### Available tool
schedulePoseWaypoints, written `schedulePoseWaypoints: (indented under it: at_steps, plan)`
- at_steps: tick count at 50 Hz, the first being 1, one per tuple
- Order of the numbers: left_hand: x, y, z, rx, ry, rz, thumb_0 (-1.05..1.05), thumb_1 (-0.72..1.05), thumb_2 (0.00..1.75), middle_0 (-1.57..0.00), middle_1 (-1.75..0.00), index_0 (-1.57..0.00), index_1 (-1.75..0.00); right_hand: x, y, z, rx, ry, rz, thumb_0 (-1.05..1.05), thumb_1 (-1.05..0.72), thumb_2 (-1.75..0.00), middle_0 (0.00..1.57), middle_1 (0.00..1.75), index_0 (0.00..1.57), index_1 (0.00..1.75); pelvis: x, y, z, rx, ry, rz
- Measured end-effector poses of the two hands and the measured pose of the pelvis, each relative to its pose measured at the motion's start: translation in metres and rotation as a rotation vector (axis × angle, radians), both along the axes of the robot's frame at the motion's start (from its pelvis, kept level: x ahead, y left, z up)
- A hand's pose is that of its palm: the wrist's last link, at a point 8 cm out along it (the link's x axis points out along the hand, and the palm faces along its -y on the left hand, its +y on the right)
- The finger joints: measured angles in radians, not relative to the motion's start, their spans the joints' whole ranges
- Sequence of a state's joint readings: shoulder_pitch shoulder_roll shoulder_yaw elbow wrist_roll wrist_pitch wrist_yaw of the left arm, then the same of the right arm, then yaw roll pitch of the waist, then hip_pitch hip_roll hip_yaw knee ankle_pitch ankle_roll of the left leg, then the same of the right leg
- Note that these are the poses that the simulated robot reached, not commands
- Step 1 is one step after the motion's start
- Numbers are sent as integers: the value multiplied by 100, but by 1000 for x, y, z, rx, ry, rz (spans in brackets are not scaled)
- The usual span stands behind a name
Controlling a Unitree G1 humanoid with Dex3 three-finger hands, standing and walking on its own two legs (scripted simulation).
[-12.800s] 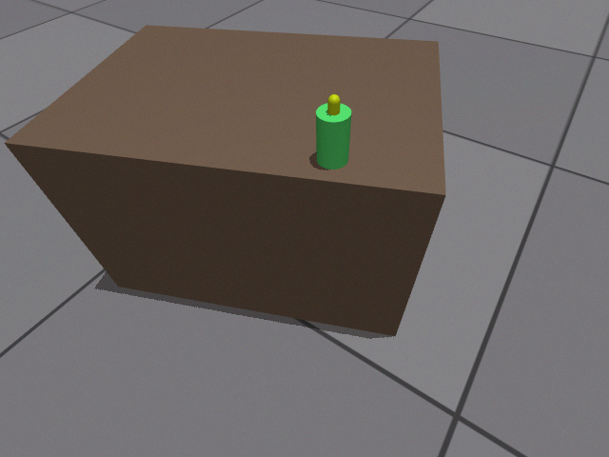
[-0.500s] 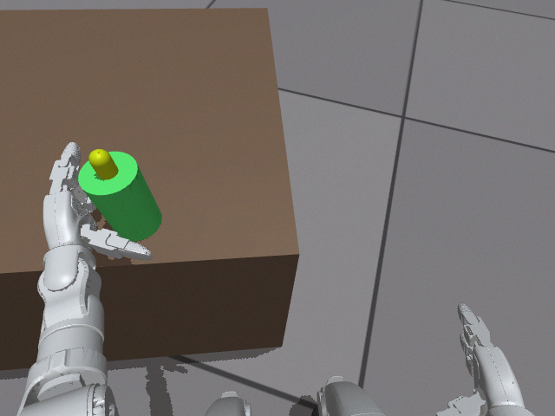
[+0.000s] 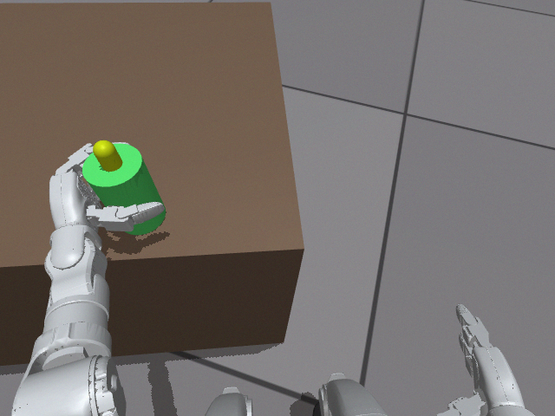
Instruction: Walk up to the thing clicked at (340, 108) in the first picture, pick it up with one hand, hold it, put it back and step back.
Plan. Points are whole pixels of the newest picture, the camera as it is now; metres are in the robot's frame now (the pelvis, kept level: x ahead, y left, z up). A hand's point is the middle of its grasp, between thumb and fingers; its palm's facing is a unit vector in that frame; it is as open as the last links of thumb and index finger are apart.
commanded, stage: close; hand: left
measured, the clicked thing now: (124, 184) +0.43 +0.22 +0.07
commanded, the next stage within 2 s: settle in 0.14 s
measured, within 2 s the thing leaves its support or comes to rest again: leaves its support in 0.78 s
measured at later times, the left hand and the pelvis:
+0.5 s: hand (122, 186) +0.44 +0.22 +0.06, palm faces +0.19 -0.98 +0.00, open 10.5 cm; pelvis -0.01 +0.00 +0.00, yaw +0 degrees
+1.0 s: hand (120, 170) +0.44 +0.22 +0.09, palm faces +0.17 -0.98 -0.03, open 10.6 cm; pelvis +0.02 +0.00 +0.02, yaw +0 degrees
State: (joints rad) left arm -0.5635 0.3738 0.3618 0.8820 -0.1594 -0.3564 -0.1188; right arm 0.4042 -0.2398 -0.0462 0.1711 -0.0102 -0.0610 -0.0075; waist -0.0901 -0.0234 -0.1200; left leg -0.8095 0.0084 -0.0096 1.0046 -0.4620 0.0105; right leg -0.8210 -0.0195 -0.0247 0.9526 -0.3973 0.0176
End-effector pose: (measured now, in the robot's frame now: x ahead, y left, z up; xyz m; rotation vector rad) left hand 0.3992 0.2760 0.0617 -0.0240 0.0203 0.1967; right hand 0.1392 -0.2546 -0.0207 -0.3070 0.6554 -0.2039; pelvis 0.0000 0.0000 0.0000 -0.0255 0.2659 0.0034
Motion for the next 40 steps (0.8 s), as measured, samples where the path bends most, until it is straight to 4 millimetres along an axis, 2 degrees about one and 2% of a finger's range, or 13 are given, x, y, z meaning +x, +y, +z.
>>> schedulePoseWaypoints:
  at_steps: [14,24,32,40]
  plan:
    - [6,0,-1,8,-14,-13,0,-49,97,-82,-90,-83,-89,-10,4,-4,-1,1,19,-1,54,-5,6,5,6,5,-11,-1,-7,0,18,5]
    - [7,-3,1,13,1,-8,0,-49,101,-76,-98,-77,-97,-12,4,-2,-1,2,-5,-2,53,-5,6,5,6,5,-9,1,-5,-1,10,1]
    - [11,-6,5,33,57,-17,0,-49,102,-74,-102,-75,-101,-1,7,9,0,-34,-23,-2,52,-6,6,5,6,5,-1,3,3,-5,-12,-2]
    - [12,-9,10,32,88,-31,0,-49,102,-73,-103,-74,-102,7,7,6,18,-27,-50,-1,51,-6,6,5,6,5,10,5,10,-6,-27,-7]
